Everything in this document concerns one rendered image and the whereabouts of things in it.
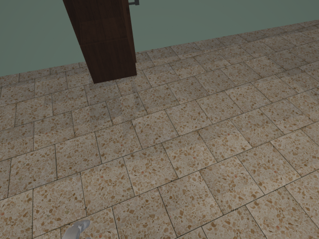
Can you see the cupboard door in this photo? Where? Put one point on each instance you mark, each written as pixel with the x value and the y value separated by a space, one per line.
pixel 128 24

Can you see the robot left hand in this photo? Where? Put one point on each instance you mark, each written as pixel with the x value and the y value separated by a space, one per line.
pixel 76 229

